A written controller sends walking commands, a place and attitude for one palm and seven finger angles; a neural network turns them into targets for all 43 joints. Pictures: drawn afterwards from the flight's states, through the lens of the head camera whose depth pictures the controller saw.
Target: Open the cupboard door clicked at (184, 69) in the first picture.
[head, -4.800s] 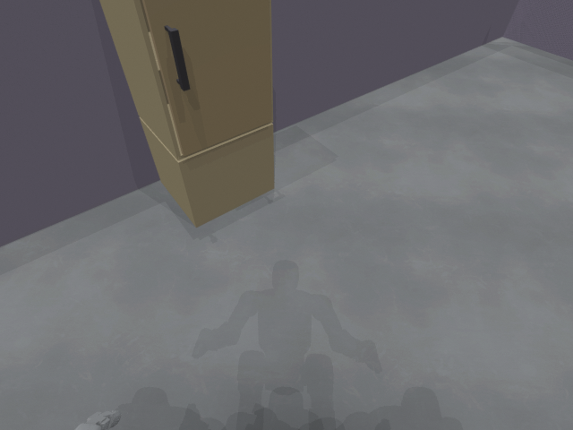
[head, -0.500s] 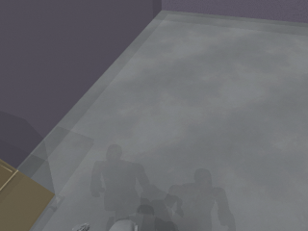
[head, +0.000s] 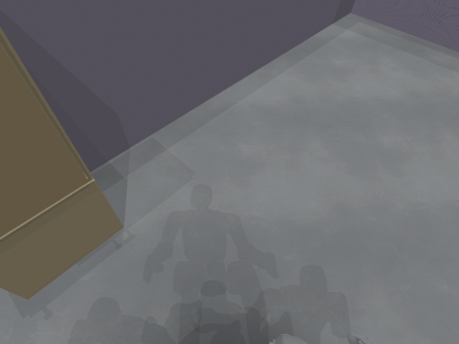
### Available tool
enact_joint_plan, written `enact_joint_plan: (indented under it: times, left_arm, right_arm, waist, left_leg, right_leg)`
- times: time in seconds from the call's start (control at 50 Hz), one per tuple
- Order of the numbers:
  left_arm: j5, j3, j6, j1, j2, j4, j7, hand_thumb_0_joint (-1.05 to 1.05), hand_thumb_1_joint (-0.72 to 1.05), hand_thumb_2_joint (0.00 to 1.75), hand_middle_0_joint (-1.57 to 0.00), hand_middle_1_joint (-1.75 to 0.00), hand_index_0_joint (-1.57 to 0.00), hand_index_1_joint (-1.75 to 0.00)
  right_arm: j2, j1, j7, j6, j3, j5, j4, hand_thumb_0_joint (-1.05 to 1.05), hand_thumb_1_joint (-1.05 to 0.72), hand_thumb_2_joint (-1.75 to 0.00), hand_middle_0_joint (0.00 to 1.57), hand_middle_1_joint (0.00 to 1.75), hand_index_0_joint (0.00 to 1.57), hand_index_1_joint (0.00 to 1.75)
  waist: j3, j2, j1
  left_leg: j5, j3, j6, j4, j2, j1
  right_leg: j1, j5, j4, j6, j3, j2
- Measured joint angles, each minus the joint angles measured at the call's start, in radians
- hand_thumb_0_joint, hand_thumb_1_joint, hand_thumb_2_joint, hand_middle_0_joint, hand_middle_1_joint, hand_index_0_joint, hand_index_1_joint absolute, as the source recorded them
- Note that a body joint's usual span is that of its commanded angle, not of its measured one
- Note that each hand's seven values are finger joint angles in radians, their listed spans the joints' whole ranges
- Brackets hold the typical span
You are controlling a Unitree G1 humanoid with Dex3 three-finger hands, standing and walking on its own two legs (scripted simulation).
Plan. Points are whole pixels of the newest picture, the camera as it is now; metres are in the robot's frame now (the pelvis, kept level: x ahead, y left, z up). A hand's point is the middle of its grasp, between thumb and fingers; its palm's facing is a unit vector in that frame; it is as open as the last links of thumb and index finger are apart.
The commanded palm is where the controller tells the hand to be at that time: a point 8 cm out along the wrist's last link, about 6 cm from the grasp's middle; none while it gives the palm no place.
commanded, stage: turn to face it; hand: left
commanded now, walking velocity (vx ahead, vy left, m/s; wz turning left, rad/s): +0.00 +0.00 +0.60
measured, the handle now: out of the picture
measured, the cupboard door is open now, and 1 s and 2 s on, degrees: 0 0 0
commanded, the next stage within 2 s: take the last steps up to it in 1.32 s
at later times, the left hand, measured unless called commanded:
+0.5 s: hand out of the picture -0.01 +0.18 -0.16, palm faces +0.33 -0.91 -0.25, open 7.4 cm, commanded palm none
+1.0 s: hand out of the picture -0.02 +0.21 -0.14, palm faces +0.57 -0.77 -0.28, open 7.4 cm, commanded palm none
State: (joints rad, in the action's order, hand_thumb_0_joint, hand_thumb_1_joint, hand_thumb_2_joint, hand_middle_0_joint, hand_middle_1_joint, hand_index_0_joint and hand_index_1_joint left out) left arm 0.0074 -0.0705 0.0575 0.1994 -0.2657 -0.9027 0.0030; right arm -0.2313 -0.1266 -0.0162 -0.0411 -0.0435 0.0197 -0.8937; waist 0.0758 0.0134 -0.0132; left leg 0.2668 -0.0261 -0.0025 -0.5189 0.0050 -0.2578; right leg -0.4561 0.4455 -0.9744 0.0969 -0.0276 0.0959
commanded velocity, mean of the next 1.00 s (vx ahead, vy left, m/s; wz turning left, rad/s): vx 0.00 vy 0.00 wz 0.59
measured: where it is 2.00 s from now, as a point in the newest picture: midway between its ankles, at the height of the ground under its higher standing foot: outside the picture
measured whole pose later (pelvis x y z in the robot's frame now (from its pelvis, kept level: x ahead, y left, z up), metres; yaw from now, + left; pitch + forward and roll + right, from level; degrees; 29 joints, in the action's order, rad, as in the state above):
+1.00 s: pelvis -0.01 -0.04 +0.00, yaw +36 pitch +0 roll +1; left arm 0.00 -0.05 0.04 0.12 -0.23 -0.86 0.01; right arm -0.23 -0.20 -0.02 -0.05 -0.06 0.02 -0.92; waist 0.06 -0.02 0.04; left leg 0.23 -0.10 0.00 -0.55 0.05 -0.31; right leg -0.31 0.36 -0.65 0.08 -0.02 0.04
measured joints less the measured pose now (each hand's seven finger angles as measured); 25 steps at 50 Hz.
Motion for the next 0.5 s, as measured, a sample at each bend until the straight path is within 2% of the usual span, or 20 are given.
enact_joint_plan:
  times: [0.06, 0.1, 0.12, 0.14, 0.18, 0.2, 0.24, 0.28, 0.36, 0.44, 0.5]
  left_arm:
    - [-0.004, 0.007, -0.009, -0.027, 0.015, 0.023, 0.001, 0.01, 0.91, 0.90, -0.20, -0.30, -0.20, -0.30]
    - [-0.006, 0.012, -0.021, -0.038, 0.025, 0.039, 0.001, 0.01, 0.91, 0.90, -0.20, -0.30, -0.20, -0.30]
    - [-0.006, 0.016, -0.031, -0.040, 0.028, 0.047, 0.001, 0.01, 0.91, 0.90, -0.20, -0.30, -0.20, -0.30]
    - [0.000, 0.019, -0.042, -0.046, 0.041, 0.049, 0.003, 0.01, 0.91, 0.90, -0.20, -0.30, -0.20, -0.30]
    - [0.006, 0.034, -0.052, -0.046, 0.060, 0.057, 0.006, 0.01, 0.90, 0.90, -0.20, -0.30, -0.20, -0.30]
    - [0.007, 0.039, -0.054, -0.041, 0.069, 0.060, 0.008, 0.01, 0.90, 0.90, -0.20, -0.30, -0.20, -0.30]
    - [0.008, 0.043, -0.051, -0.029, 0.081, 0.061, 0.012, 0.01, 0.90, 0.90, -0.21, -0.30, -0.21, -0.30]
    - [0.009, 0.047, -0.048, -0.019, 0.087, 0.056, 0.014, 0.01, 0.90, 0.90, -0.21, -0.30, -0.21, -0.30]
    - [0.012, 0.051, -0.046, -0.004, 0.089, 0.044, 0.016, 0.01, 0.90, 0.90, -0.21, -0.30, -0.21, -0.30]
    - [0.016, 0.047, -0.043, 0.008, 0.077, 0.031, 0.013, 0.01, 0.90, 0.90, -0.21, -0.30, -0.21, -0.30]
    - [0.018, 0.037, -0.038, 0.018, 0.057, 0.019, 0.011, 0.01, 0.90, 0.90, -0.21, -0.30, -0.21, -0.30]
  right_arm:
    - [0.000, -0.016, -0.003, -0.008, -0.005, 0.003, -0.005, 0.00, -0.90, -0.90, 0.20, 0.30, 0.20, 0.30]
    - [-0.004, -0.029, -0.004, -0.014, -0.012, 0.001, -0.008, 0.00, -0.90, -0.90, 0.21, 0.30, 0.20, 0.30]
    - [-0.007, -0.038, -0.005, -0.016, -0.016, -0.002, -0.008, 0.00, -0.90, -0.90, 0.21, 0.30, 0.20, 0.30]
    - [-0.016, -0.041, -0.004, -0.020, -0.023, -0.005, -0.013, 0.00, -0.90, -0.90, 0.21, 0.30, 0.20, 0.30]
    - [-0.028, -0.052, -0.003, -0.031, -0.036, -0.005, -0.021, 0.00, -0.90, -0.90, 0.20, 0.30, 0.20, 0.30]
    - [-0.033, -0.058, -0.004, -0.036, -0.041, -0.004, -0.026, 0.00, -0.90, -0.90, 0.20, 0.30, 0.20, 0.30]
    - [-0.040, -0.066, -0.011, -0.043, -0.047, -0.001, -0.036, 0.00, -0.90, -0.90, 0.20, 0.30, 0.20, 0.30]
    - [-0.044, -0.073, -0.018, -0.045, -0.050, 0.000, -0.041, 0.00, -0.90, -0.90, 0.20, 0.30, 0.20, 0.30]
    - [-0.042, -0.077, -0.024, -0.053, -0.050, 0.000, -0.050, 0.00, -0.91, -0.90, 0.20, 0.30, 0.20, 0.29]
    - [-0.034, -0.061, -0.026, -0.056, -0.042, -0.004, -0.053, 0.00, -0.91, -0.90, 0.20, 0.30, 0.20, 0.29]
    - [-0.026, -0.043, -0.025, -0.046, -0.033, -0.007, -0.045, 0.00, -0.91, -0.90, 0.20, 0.30, 0.20, 0.29]
  waist:
    - [-0.003, -0.020, 0.018]
    - [-0.008, -0.034, 0.027]
    - [-0.013, -0.038, 0.029]
    - [-0.008, -0.058, 0.032]
    - [-0.005, -0.074, 0.040]
    - [-0.007, -0.075, 0.041]
    - [-0.009, -0.070, 0.041]
    - [-0.010, -0.063, 0.046]
    - [-0.003, -0.043, 0.047]
    - [0.012, -0.020, 0.032]
    - [0.021, 0.001, 0.017]
  left_leg:
    - [0.000, -0.034, 0.014, -0.014, 0.008, -0.016]
    - [0.010, -0.058, 0.028, -0.044, 0.014, -0.037]
    - [0.021, -0.069, 0.037, -0.071, 0.020, -0.054]
    - [0.059, -0.078, 0.037, -0.128, 0.018, -0.078]
    - [0.188, -0.064, 0.037, -0.327, 0.033, -0.146]
    - [0.208, -0.048, 0.037, -0.430, 0.037, -0.178]
    - [0.186, -0.011, 0.045, -0.585, 0.027, -0.222]
    - [0.148, 0.015, 0.057, -0.653, 0.005, -0.240]
    - [0.126, 0.045, 0.075, -0.602, -0.034, -0.221]
    - [0.151, 0.079, 0.077, -0.441, -0.055, -0.167]
    - [0.162, 0.111, 0.065, -0.305, -0.058, -0.113]
  right_leg:
    - [0.053, -0.007, 0.144, -0.004, 0.005, -0.022]
    - [0.111, -0.064, 0.274, -0.009, -0.003, -0.040]
    - [0.145, -0.112, 0.354, -0.017, -0.009, -0.044]
    - [0.149, -0.129, 0.359, -0.043, -0.025, -0.050]
    - [0.158, -0.121, 0.344, -0.093, -0.059, -0.037]
    - [0.169, -0.119, 0.353, -0.106, -0.073, -0.026]
    - [0.196, -0.128, 0.384, -0.113, -0.094, -0.008]
    - [0.220, -0.140, 0.415, -0.113, -0.118, 0.006]
    - [0.248, -0.150, 0.447, -0.110, -0.170, 0.030]
    - [0.250, -0.143, 0.438, -0.102, -0.218, 0.052]
    - [0.236, -0.123, 0.402, -0.089, -0.253, 0.074]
